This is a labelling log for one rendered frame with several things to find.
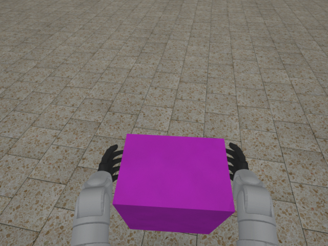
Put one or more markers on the carton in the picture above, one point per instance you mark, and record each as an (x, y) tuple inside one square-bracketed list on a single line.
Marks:
[(174, 184)]

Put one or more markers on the robot right hand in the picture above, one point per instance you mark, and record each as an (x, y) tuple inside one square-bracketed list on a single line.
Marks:
[(238, 161)]

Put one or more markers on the left robot forearm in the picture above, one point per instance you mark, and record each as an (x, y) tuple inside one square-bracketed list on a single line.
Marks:
[(92, 211)]

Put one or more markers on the right robot forearm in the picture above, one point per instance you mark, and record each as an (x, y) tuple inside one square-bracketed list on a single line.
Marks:
[(255, 211)]

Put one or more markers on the robot left hand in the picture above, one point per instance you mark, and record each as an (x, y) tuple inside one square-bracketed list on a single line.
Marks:
[(108, 161)]

